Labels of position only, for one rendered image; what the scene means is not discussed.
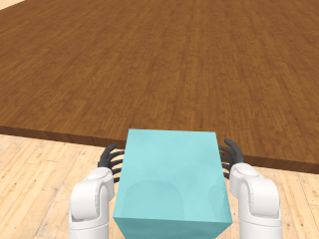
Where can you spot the carton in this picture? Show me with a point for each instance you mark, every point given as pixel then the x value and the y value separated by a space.
pixel 172 186

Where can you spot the right robot hand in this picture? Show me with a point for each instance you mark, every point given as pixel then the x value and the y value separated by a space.
pixel 234 158

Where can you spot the left robot forearm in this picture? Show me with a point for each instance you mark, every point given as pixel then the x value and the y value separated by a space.
pixel 89 207

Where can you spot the right robot forearm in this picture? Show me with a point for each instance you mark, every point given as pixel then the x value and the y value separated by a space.
pixel 259 205

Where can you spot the left robot hand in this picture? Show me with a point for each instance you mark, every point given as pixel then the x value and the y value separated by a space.
pixel 107 156

